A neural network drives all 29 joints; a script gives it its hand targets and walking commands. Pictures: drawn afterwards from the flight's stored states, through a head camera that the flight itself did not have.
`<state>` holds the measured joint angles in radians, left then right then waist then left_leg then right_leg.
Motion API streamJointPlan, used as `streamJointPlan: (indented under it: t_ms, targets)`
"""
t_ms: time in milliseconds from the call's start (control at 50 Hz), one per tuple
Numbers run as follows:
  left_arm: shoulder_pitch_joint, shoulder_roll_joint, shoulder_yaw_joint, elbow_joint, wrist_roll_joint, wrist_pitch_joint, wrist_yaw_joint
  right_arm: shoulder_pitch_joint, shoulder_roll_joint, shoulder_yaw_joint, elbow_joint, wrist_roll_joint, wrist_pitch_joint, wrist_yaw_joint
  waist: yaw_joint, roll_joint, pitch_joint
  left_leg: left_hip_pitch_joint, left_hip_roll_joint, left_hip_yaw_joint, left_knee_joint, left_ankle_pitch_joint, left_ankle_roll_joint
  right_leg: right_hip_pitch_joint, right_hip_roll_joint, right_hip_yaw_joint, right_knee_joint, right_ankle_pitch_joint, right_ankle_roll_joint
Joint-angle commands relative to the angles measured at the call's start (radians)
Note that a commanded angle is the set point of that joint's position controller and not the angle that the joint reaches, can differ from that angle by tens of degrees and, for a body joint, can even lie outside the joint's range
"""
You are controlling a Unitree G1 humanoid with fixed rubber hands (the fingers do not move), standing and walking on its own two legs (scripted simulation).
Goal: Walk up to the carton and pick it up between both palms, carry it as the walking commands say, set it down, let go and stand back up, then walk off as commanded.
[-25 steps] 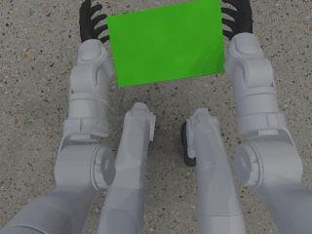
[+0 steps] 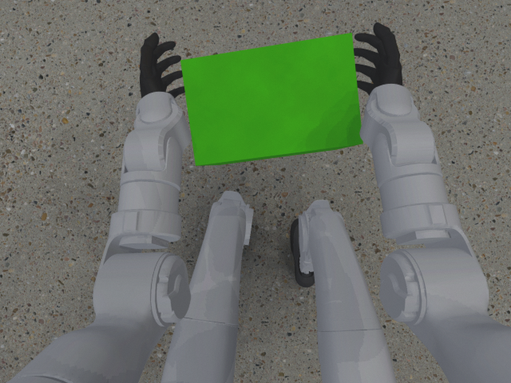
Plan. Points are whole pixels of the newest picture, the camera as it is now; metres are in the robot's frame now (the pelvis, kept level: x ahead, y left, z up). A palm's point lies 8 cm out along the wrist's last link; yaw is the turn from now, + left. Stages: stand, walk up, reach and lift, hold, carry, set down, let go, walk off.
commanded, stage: reach and lift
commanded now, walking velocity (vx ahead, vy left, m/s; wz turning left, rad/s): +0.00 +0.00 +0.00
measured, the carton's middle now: (271, 112) +0.47 +0.03 -0.14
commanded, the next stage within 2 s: none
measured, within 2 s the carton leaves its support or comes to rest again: neither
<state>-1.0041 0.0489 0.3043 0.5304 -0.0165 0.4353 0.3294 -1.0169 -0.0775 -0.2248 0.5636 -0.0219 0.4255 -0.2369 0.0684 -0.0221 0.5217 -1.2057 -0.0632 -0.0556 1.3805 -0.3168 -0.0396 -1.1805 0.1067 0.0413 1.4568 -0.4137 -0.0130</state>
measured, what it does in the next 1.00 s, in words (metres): rises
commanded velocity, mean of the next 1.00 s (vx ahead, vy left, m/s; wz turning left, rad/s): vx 0.00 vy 0.00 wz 0.00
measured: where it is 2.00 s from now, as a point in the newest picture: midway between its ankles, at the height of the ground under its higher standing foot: (267, 256)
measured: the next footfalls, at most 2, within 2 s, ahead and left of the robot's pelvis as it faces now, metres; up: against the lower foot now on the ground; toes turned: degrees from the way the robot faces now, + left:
none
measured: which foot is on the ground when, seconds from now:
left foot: down 0.00-1.00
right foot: down 0.00-1.00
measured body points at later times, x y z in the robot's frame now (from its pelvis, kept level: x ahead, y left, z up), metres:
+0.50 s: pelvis +0.02 +0.00 +0.06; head +0.24 +0.01 +0.45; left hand +0.45 +0.19 +0.02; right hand +0.48 -0.12 +0.02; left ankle +0.19 +0.13 -0.56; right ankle +0.16 -0.10 -0.56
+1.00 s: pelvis +0.09 +0.01 +0.13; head +0.10 +0.01 +0.58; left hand +0.44 +0.19 +0.14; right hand +0.46 -0.12 +0.13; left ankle +0.19 +0.13 -0.56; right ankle +0.15 -0.10 -0.56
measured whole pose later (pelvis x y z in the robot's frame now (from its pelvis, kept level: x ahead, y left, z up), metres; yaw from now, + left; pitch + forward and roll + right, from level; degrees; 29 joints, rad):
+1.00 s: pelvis +0.09 +0.01 +0.13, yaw -1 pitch +9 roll +0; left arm -0.59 -0.12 0.42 0.74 0.20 0.44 0.25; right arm -0.59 0.07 -0.35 0.79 -0.20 0.42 -0.15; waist 0.07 -0.01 -0.15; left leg -0.74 -0.04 -0.06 0.82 -0.25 0.00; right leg -0.71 0.09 0.09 0.87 -0.32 -0.02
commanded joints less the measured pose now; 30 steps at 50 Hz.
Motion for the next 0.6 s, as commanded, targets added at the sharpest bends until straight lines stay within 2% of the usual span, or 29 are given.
streamJointPlan:
  t_ms: [0,20,40,60,80,100,120,140,160,180,200,220,240,280,300,320,340,360,380,400,420,440,460,480,500,520,540,560,580]
  targets:
    - [-0.801,-1.120,-0.744,-0.174,-0.193,-0.020,-0.500,-0.863,1.078,0.684,-0.220,0.202,-0.064,0.431,0.020,0.032,-2.344,0.720,-0.058,0.003,-0.176,-0.058,0.055,0.348,0.027,0.041,-0.275,-0.079,-0.004]
    - [-0.784,-1.126,-0.738,-0.179,-0.187,-0.026,-0.504,-0.843,1.098,0.693,-0.213,0.192,-0.063,0.433,0.018,0.006,-2.350,0.734,-0.058,0.008,-0.178,-0.043,0.056,0.361,0.027,0.045,-0.280,-0.071,-0.001]
    - [-0.800,-1.095,-0.745,-0.240,-0.188,-0.032,-0.503,-0.826,1.126,0.709,-0.233,0.215,-0.062,0.434,0.034,0.006,-2.378,0.777,-0.060,0.018,-0.182,-0.009,0.060,0.410,0.028,0.046,-0.297,-0.043,0.007]
    - [-0.724,-1.122,-0.744,-0.184,-0.183,-0.024,-0.510,-0.798,1.121,0.710,-0.250,0.193,-0.058,0.430,0.035,-0.015,-2.367,0.749,-0.060,0.016,-0.188,-0.003,0.062,0.429,0.029,0.051,-0.307,-0.046,0.007]
    - [-0.753,-1.117,-0.736,-0.202,-0.184,-0.026,-0.511,-0.812,1.116,0.706,-0.253,0.197,-0.061,0.429,0.031,0.006,-2.412,0.745,-0.064,0.031,-0.190,0.017,0.060,0.477,0.028,0.059,-0.322,-0.019,0.005]
    - [-0.713,-1.114,-0.728,-0.175,-0.185,-0.024,-0.516,-0.810,1.119,0.715,-0.251,0.193,-0.058,0.427,0.044,-0.025,-2.365,0.732,-0.060,0.022,-0.198,-0.001,0.066,0.481,0.023,0.068,-0.329,-0.046,0.008]
    - [-0.742,-1.115,-0.741,-0.214,-0.186,-0.027,-0.517,-0.797,1.121,0.711,-0.260,0.185,-0.059,0.429,0.020,-0.021,-2.390,0.755,-0.065,0.013,-0.212,0.009,0.065,0.500,0.023,0.066,-0.341,-0.020,0.006]
    - [-0.690,-1.116,-0.731,-0.191,-0.181,-0.023,-0.516,-0.810,1.112,0.732,-0.294,0.209,-0.062,0.427,0.054,-0.013,-2.385,0.794,-0.061,0.018,-0.223,0.042,0.068,0.511,0.022,0.068,-0.339,-0.002,0.009]
    - [-0.705,-1.112,-0.763,-0.226,-0.186,-0.024,-0.519,-0.739,1.097,0.714,-0.251,0.190,-0.058,0.427,0.022,0.009,-2.369,0.800,-0.058,0.012,-0.230,0.051,0.057,0.504,0.024,0.067,-0.350,0.008,0.002]
    - [-0.680,-1.118,-0.755,-0.212,-0.177,-0.026,-0.515,-0.763,1.111,0.722,-0.274,0.206,-0.071,0.430,0.045,0.018,-2.359,0.824,-0.057,0.011,-0.237,0.078,0.062,0.504,0.024,0.074,-0.359,0.033,-0.001]
    - [-0.690,-1.123,-0.759,-0.202,-0.176,-0.027,-0.517,-0.743,1.113,0.706,-0.237,0.195,-0.069,0.438,0.026,0.023,-2.293,0.829,-0.055,0.002,-0.254,0.040,0.062,0.472,0.021,0.071,-0.370,-0.005,-0.004]
    - [-0.701,-1.115,-0.752,-0.216,-0.178,-0.030,-0.521,-0.755,1.112,0.710,-0.260,0.187,-0.066,0.435,0.023,0.010,-2.327,0.835,-0.056,0.006,-0.259,0.050,0.064,0.526,0.022,0.076,-0.387,0.007,0.000]
    - [-0.648,-1.125,-0.748,-0.174,-0.181,-0.027,-0.522,-0.766,1.117,0.733,-0.286,0.197,-0.070,0.434,0.039,-0.011,-2.315,0.838,-0.057,0.002,-0.271,0.062,0.067,0.525,0.019,0.068,-0.390,0.010,0.005]
    - [-0.660,-1.126,-0.751,-0.193,-0.184,-0.033,-0.530,-0.745,1.116,0.732,-0.277,0.182,-0.068,0.436,0.027,-0.028,-2.293,0.834,-0.057,0.006,-0.281,0.047,0.067,0.573,0.016,0.077,-0.419,0.005,0.007]
    - [-0.651,-1.137,-0.752,-0.175,-0.184,-0.031,-0.531,-0.732,1.109,0.726,-0.264,0.183,-0.070,0.436,0.021,-0.003,-2.262,0.846,-0.056,0.000,-0.295,0.054,0.064,0.566,0.009,0.084,-0.427,0.012,0.003]
    - [-0.624,-1.138,-0.758,-0.181,-0.180,-0.034,-0.531,-0.729,1.109,0.731,-0.283,0.192,-0.075,0.444,0.028,0.010,-2.279,0.888,-0.054,-0.002,-0.304,0.091,0.062,0.554,0.014,0.075,-0.426,0.040,0.002]
    - [-0.629,-1.133,-0.754,-0.151,-0.167,-0.037,-0.529,-0.725,1.119,0.717,-0.242,0.184,-0.082,0.444,0.032,0.010,-2.197,0.851,-0.051,-0.004,-0.303,0.060,0.064,0.521,0.010,0.082,-0.432,0.017,-0.001]
    - [-0.606,-1.159,-0.769,-0.168,-0.167,-0.036,-0.529,-0.716,1.116,0.727,-0.285,0.182,-0.081,0.446,0.034,0.010,-2.262,0.910,-0.054,-0.005,-0.325,0.100,0.057,0.575,0.019,0.070,-0.441,0.058,-0.004]
    - [-0.607,-1.152,-0.750,-0.138,-0.158,-0.034,-0.532,-0.727,1.114,0.716,-0.271,0.178,-0.084,0.445,0.031,0.008,-2.229,0.893,-0.050,-0.003,-0.328,0.077,0.061,0.546,0.014,0.074,-0.453,0.024,-0.001]
    - [-0.615,-1.155,-0.762,-0.180,-0.170,-0.037,-0.529,-0.739,1.107,0.735,-0.296,0.192,-0.082,0.448,0.033,0.021,-2.254,0.949,-0.048,-0.018,-0.346,0.090,0.060,0.560,0.010,0.075,-0.454,0.036,-0.006]
    - [-0.562,-1.146,-0.745,-0.149,-0.154,-0.033,-0.532,-0.712,1.121,0.735,-0.281,0.179,-0.075,0.456,0.049,-0.013,-2.221,0.927,-0.050,-0.006,-0.352,0.087,0.062,0.578,0.013,0.072,-0.475,0.023,0.000]
    - [-0.623,-1.115,-0.739,-0.164,-0.149,-0.041,-0.532,-0.712,1.130,0.722,-0.211,0.176,-0.074,0.458,0.046,-0.022,-2.125,0.888,-0.045,-0.005,-0.357,0.043,0.066,0.534,0.005,0.080,-0.484,-0.018,0.007]
    - [-0.633,-1.137,-0.763,-0.214,-0.164,-0.042,-0.538,-0.698,1.144,0.731,-0.265,0.177,-0.075,0.460,0.028,-0.021,-2.233,0.950,-0.051,-0.007,-0.366,0.084,0.060,0.623,0.011,0.073,-0.495,0.040,0.003]
    - [-0.584,-1.142,-0.766,-0.217,-0.162,-0.036,-0.539,-0.650,1.146,0.727,-0.284,0.184,-0.073,0.458,0.019,0.008,-2.268,1.012,-0.050,-0.005,-0.382,0.150,0.060,0.659,0.013,0.079,-0.516,0.100,0.004]
    - [-0.597,-1.142,-0.771,-0.187,-0.154,-0.033,-0.538,-0.639,1.132,0.700,-0.220,0.171,-0.074,0.461,0.016,0.035,-2.181,0.974,-0.042,-0.014,-0.390,0.107,0.055,0.601,0.007,0.079,-0.513,0.063,-0.004]
    - [-0.625,-1.124,-0.738,-0.125,-0.142,-0.028,-0.546,-0.700,1.105,0.677,-0.182,0.164,-0.075,0.465,0.027,0.033,-2.075,0.943,-0.035,-0.017,-0.416,0.011,0.061,0.550,-0.004,0.087,-0.536,-0.041,-0.004]
    - [-0.591,-1.155,-0.757,-0.164,-0.145,-0.024,-0.544,-0.689,1.127,0.699,-0.251,0.172,-0.073,0.467,0.023,0.044,-2.190,1.021,-0.042,-0.017,-0.433,0.065,0.059,0.626,0.003,0.079,-0.550,0.018,-0.009]
    - [-0.574,-1.145,-0.735,-0.143,-0.142,-0.027,-0.547,-0.680,1.145,0.699,-0.246,0.173,-0.073,0.469,0.028,0.021,-2.133,0.984,-0.042,-0.009,-0.434,0.062,0.060,0.642,0.004,0.080,-0.553,0.020,-0.002]
    - [-0.610,-1.142,-0.737,-0.153,-0.147,-0.032,-0.553,-0.713,1.123,0.701,-0.234,0.168,-0.071,0.471,0.020,0.017,-2.100,0.959,-0.044,-0.012,-0.440,0.037,0.058,0.642,-0.004,0.090,-0.566,-0.007,-0.005]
